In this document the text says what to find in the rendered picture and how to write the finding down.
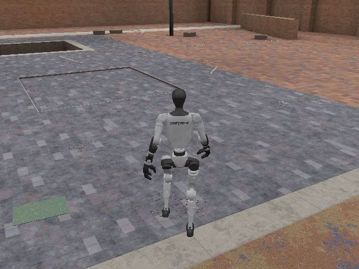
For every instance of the left robot shin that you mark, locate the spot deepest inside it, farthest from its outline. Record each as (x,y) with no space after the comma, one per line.
(166,192)

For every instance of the robot right hand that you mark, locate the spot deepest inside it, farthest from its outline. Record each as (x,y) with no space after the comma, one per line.
(205,155)

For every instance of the right robot thigh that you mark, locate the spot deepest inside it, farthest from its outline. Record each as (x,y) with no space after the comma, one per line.
(193,170)

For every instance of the robot left upper arm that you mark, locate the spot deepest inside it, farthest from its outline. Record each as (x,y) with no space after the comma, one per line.
(158,128)

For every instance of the robot left hand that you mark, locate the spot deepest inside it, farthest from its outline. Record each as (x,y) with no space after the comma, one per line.
(146,171)

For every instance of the left robot forearm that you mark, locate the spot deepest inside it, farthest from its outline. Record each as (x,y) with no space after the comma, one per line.
(151,153)

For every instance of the robot right upper arm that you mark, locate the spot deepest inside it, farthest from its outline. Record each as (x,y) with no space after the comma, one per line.
(199,126)

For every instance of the right robot forearm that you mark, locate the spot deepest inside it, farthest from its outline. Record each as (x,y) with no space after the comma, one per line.
(206,144)

